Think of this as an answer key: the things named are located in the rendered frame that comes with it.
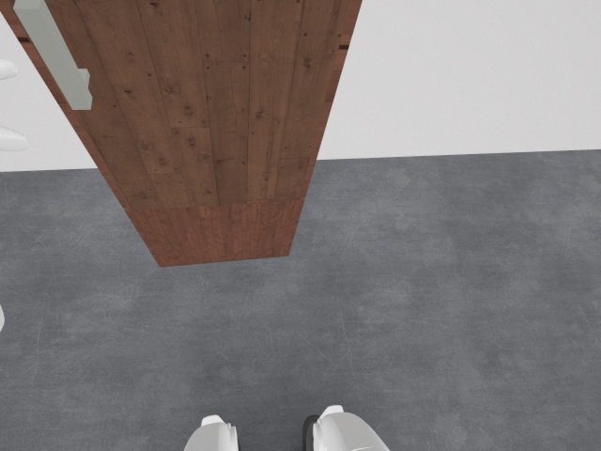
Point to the robot left hand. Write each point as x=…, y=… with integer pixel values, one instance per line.
x=11, y=140

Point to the robot right thigh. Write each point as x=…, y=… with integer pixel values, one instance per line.
x=345, y=431

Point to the cupboard door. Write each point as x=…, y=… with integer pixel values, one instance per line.
x=202, y=102

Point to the handle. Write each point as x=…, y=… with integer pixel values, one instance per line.
x=39, y=24

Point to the robot right shin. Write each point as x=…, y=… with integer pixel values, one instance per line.
x=331, y=409

